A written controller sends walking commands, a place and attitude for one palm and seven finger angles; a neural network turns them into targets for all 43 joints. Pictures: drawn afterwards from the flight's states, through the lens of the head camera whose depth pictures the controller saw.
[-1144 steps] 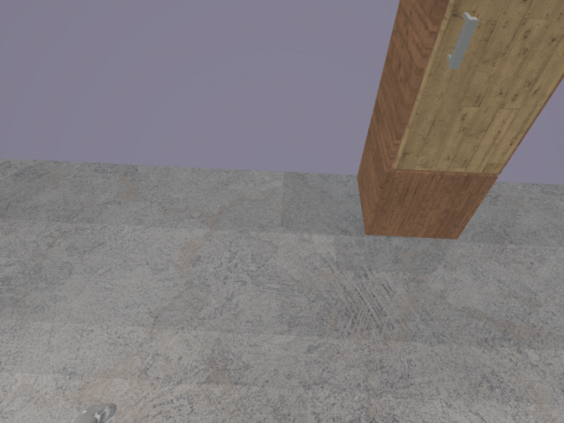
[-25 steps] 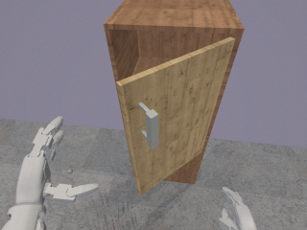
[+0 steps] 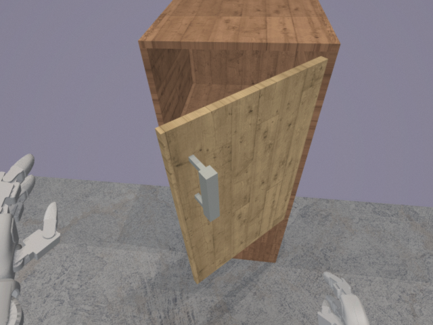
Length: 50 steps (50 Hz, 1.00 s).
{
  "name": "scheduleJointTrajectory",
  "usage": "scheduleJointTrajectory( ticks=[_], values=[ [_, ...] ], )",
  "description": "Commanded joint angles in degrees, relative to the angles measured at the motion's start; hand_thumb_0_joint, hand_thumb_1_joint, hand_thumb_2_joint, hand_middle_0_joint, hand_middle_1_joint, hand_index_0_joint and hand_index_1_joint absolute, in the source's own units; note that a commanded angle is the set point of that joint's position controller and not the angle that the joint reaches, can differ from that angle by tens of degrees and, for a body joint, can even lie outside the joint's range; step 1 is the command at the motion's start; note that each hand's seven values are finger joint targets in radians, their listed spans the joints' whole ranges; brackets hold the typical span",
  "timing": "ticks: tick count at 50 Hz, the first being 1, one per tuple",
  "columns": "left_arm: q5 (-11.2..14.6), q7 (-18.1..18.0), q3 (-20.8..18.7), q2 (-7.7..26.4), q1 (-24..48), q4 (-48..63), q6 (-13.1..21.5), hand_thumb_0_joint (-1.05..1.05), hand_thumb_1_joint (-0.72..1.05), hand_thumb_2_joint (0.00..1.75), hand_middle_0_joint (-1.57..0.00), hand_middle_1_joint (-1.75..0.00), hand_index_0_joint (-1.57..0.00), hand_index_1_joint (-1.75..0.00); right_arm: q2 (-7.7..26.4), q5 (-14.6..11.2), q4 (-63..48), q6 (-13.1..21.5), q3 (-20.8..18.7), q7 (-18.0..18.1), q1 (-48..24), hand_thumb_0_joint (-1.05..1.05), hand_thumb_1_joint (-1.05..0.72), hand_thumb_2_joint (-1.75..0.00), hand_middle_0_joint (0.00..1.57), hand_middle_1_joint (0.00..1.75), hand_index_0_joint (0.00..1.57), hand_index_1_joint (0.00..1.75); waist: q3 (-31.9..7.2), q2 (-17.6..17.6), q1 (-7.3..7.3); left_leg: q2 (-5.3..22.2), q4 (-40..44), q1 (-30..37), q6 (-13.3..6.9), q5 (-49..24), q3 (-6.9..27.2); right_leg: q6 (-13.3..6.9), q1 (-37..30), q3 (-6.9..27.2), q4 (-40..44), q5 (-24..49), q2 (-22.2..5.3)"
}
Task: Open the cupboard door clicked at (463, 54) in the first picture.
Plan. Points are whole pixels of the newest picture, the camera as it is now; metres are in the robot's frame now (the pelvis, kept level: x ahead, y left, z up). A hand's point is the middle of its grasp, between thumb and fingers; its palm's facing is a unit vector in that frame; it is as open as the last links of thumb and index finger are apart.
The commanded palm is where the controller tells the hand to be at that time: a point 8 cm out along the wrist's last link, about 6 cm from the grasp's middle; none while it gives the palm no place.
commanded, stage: draw the hand back to the body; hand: left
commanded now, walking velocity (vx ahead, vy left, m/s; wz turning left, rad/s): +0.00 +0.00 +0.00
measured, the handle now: (203, 188) +0.32 +0.07 +0.11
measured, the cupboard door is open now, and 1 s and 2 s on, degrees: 43 43 43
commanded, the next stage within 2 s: step back with the hand held close in 0.32 s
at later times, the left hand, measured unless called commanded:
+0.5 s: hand (47, 239) +0.17 +0.26 +0.16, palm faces +0.47 -0.79 -0.40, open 7.4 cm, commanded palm +0.12 +0.29 +0.17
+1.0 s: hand (5, 278) +0.12 +0.28 +0.16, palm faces +0.44 -0.72 -0.53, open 7.4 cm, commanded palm +0.06 +0.31 +0.17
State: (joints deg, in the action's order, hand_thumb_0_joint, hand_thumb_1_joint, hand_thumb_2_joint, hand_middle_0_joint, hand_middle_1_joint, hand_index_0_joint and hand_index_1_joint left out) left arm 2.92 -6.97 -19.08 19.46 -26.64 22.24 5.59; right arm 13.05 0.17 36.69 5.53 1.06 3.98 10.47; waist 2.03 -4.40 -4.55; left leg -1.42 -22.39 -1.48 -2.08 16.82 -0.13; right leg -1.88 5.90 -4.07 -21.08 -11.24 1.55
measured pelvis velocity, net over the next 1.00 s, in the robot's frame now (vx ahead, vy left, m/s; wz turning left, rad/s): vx -0.08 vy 0.01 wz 0.01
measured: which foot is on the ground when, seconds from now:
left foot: down 0.00-1.00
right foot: down 0.00-1.00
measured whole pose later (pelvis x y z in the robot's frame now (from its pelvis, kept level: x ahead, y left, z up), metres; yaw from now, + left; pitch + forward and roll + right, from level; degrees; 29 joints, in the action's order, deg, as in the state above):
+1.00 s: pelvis -0.08 +0.01 -0.02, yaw +1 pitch +0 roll +1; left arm 0.5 -8.4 -25.8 24.1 -30.6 28.6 11.3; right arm 12.1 0.0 31.9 2.8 -0.8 4.6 12.5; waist 2.1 0.5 -0.9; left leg -4.6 -33.0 -18.9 -4.0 14.4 -1.3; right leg 0.3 21.3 1.2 -36.9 -14.7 -0.7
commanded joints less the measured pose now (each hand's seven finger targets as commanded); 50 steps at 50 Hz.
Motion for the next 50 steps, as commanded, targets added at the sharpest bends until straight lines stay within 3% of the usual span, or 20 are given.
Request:
scheduleJointTrajectory(
  ticks=[1,4,6,9,11,20,21,22,23,24,25,28,31,34,37,39,43,46,48,50],
  values=[
    [-0.12,-0.45,-4.96,9.02,3.82,11.47,3.88,0.0,0.9,0.9,-0.2,-0.3,-0.2,-0.3,5.76,0.04,-8.84,3.2,-2.01,0.39,-7.11,0.0,-0.9,-0.9,0.2,0.3,0.2,0.3,-5.88,1.18,0.45,2.7,2.38,-3.71,1.56,-24.29,1.9,0.22,-6.09,3.09,1.35,13.94,-2.35],
    [-0.15,-0.44,-4.78,9.05,4.25,11.51,3.73,0.0,0.9,0.9,-0.2,-0.3,-0.2,-0.3,5.74,0.11,-8.81,2.9,-1.95,0.11,-7.07,0.0,-0.9,-0.9,0.2,0.3,0.2,0.3,-5.54,1.76,0.48,2.64,2.7,-3.73,1.53,-23.14,2.03,0.34,-5.76,3.06,1.62,13.18,-2.25],
    [-0.38,-0.66,-5.32,10.23,5.19,12.38,3.79,0.0,0.9,0.9,-0.2,-0.3,-0.2,-0.3,5.95,0.1,-8.74,2.95,-1.96,0.28,-7.21,0.0,-0.9,-0.9,0.2,0.3,0.2,0.3,-5.68,-0.04,0.46,2.51,2.79,-3.98,1.67,-22.0,2.11,0.12,-5.99,3.05,1.72,12.23,-2.28],
    [0.02,-0.73,-6.14,10.42,4.52,12.13,3.75,0.0,0.9,0.9,-0.2,-0.3,-0.2,-0.3,5.38,0.13,-9.18,2.79,-1.83,0.37,-7.48,0.0,-0.9,-0.9,0.2,0.3,0.2,0.3,-5.58,2.23,0.23,2.39,3.01,-4.24,1.28,-19.78,1.8,0.28,-6.06,3.31,2.15,11.68,-2.21],
    [-0.14,-0.87,-6.91,11.54,5.29,12.72,3.9,0.0,0.9,0.9,-0.2,-0.3,-0.2,-0.3,5.56,0.05,-9.05,2.85,-1.87,0.52,-7.69,0.0,-0.9,-0.9,0.2,0.3,0.2,0.3,-5.95,0.36,0.14,2.37,2.96,-4.4,1.42,-19.6,1.86,0.05,-6.49,3.63,2.24,11.32,-2.26],
    [0.05,-0.63,-5.37,9.47,4.75,11.04,3.88,0.0,0.9,0.9,-0.2,-0.3,-0.2,-0.3,5.22,0.07,-8.81,2.91,-1.81,0.26,-7.84,0.0,-0.9,-0.9,0.2,0.3,0.2,0.3,-3.97,0.53,0.47,2.35,3.5,-4.85,1.02,-15.81,1.69,0.2,-5.06,3.85,3.4,8.17,-2.26],
    [0.05,-0.69,-5.65,9.96,4.68,10.28,3.83,0.0,0.9,0.9,-0.2,-0.3,-0.2,-0.3,5.44,0.06,-8.71,2.86,-1.89,0.38,-8.0,0.0,-0.9,-0.9,0.2,0.3,0.2,0.3,-3.18,1.01,0.43,2.32,3.6,-5.24,1.01,-15.09,1.72,0.13,-4.92,3.79,3.69,7.56,-2.33],
    [0.06,-0.99,-6.76,11.76,10.4,12.36,4.27,0.0,0.9,0.9,-0.2,-0.3,-0.2,-0.3,5.47,-0.04,-8.51,2.97,-1.77,0.48,-8.3,0.0,-0.9,-0.9,0.2,0.3,0.2,0.3,-3.95,1.13,0.9,2.15,3.77,-5.03,0.91,-14.01,1.86,0.21,-4.95,4.06,3.9,6.7,-2.39],
    [0.14,-1.35,-15.05,19.78,14.03,14.65,6.72,0.0,0.9,0.9,-0.2,-0.3,-0.2,-0.3,6.74,-1.02,-10.73,2.2,-1.89,0.35,-6.1,0.0,-0.9,-0.9,0.2,0.3,0.2,0.3,0.92,2.75,3.24,3.18,2.41,-10.19,-0.16,-8.9,3.94,0.13,1.29,9.3,6.37,6.68,-5.05],
    [0.1,-0.58,-11.47,14.58,7.44,9.43,6.86,0.0,0.9,0.9,-0.2,-0.3,-0.2,-0.3,5.84,-0.6,-9.77,1.47,-2.18,0.37,-5.97,0.0,-0.9,-0.9,0.2,0.3,0.2,0.3,0.1,5.79,3.4,2.99,0.81,-9.55,-0.35,-8.15,4.58,-0.19,2.19,9.64,6.81,5.64,-6.48],
    [-0.22,-0.21,-9.67,12.85,4.25,8.76,6.56,0.0,0.9,0.9,-0.2,-0.3,-0.2,-0.3,6.04,-0.56,-10.16,1.02,-2.42,0.09,-6.26,0.0,-0.9,-0.9,0.2,0.3,0.2,0.3,-0.31,6.51,3.45,2.84,-0.37,-8.43,-0.43,-8.75,4.11,-0.21,3.61,10.11,7.31,5.45,-7.17],
    [-0.43,-0.1,-8.01,11.39,0.91,11.9,7.54,0.0,0.9,0.9,-0.2,-0.3,-0.2,-0.3,6.71,-0.32,-10.88,0.47,-2.6,0.03,-6.2,0.0,-0.9,-0.9,0.2,0.3,0.2,0.3,-4.55,0.67,3.62,3.39,-0.72,-9.25,0.05,-12.07,3.97,-0.51,2.67,8.9,4.0,9.44,-8.08],
    [-0.37,-0.7,-9.32,12.45,-3.09,14.16,7.81,0.0,0.9,0.9,-0.2,-0.3,-0.2,-0.3,6.95,-0.39,-11.33,0.07,-3.21,0.25,-6.01,0.0,-0.9,-0.9,0.2,0.3,0.2,0.3,-9.55,-0.21,3.31,4.27,-1.17,-10.35,0.29,-15.65,4.45,-0.52,0.15,7.97,0.45,13.65,-8.29],
    [-0.21,-1.31,-11.56,14.08,-5.23,16.26,7.85,0.0,0.9,0.9,-0.2,-0.3,-0.2,-0.3,6.67,-0.8,-12.35,-0.61,-3.9,0.4,-5.39,0.0,-0.9,-0.9,0.2,0.3,0.2,0.3,-12.25,4.71,3.51,4.73,-3.08,-12.1,0.37,-16.43,4.7,-0.53,0.18,8.75,-2.0,15.76,-8.86],
    [-0.21,-2.0,-13.24,15.28,-5.99,18.16,8.34,0.0,0.9,0.9,-0.2,-0.3,-0.2,-0.3,6.54,-0.94,-12.57,-0.72,-4.27,0.81,-5.11,0.0,-0.9,-0.9,0.2,0.3,0.2,0.3,-12.0,4.4,3.63,4.59,-4.39,-14.15,0.66,-13.94,5.72,-1.52,2.32,9.66,-3.34,13.47,-9.94],
    [-0.3,-2.35,-13.68,15.25,-6.51,18.53,8.63,0.0,0.9,0.9,-0.2,-0.3,-0.2,-0.3,6.75,-0.93,-12.8,-0.61,-4.45,1.02,-5.15,0.0,-0.9,-0.9,0.2,0.3,0.2,0.3,-11.07,3.9,3.62,5.56,-3.15,-15.84,0.4,-13.46,7.23,-1.0,3.96,9.1,-5.51,11.46,-8.88],
    [-1.17,-2.51,-13.71,14.81,-5.53,19.39,8.94,0.0,0.9,0.9,-0.2,-0.3,-0.2,-0.3,7.57,-0.52,-13.59,-0.27,-4.46,1.47,-5.32,0.0,-0.9,-0.9,0.2,0.3,0.2,0.3,-9.16,-2.57,3.2,9.69,2.87,-24.49,-1.09,-12.01,10.66,1.4,-0.14,6.51,-14.05,8.9,-4.63],
    [-2.09,-2.33,-13.38,13.86,-3.54,18.1,9.17,0.0,0.9,0.9,-0.2,-0.3,-0.2,-0.3,7.61,0.04,-13.77,0.42,-4.59,1.61,-4.94,0.0,-0.9,-0.9,0.2,0.3,0.2,0.3,-6.35,-4.04,3.04,13.14,6.67,-32.15,-3.62,-4.46,12.94,2.24,-2.04,6.01,-21.05,1.02,-2.99],
    [-2.95,-2.38,-12.96,13.19,-2.14,17.14,9.42,0.0,0.9,0.9,-0.2,-0.3,-0.2,-0.3,7.81,0.22,-13.76,0.89,-4.8,1.44,-4.11,0.0,-0.9,-0.9,0.2,0.3,0.2,0.3,-3.66,-2.85,3.61,14.29,7.36,-36.39,-4.88,2.85,13.47,2.36,-2.31,6.7,-22.98,-2.17,-2.6],
    [-2.94,-2.24,-12.71,13.02,-1.97,15.56,9.65,0.0,0.9,0.9,-0.2,-0.3,-0.2,-0.3,7.62,-0.08,-13.72,1.03,-4.81,1.19,-3.61,0.0,-0.9,-0.9,0.2,0.3,0.2,0.3,-3.03,1.84,4.09,12.32,3.65,-35.39,-4.68,3.62,12.37,1.73,-0.84,8.39,-18.66,2.48,-3.44]
  ],
)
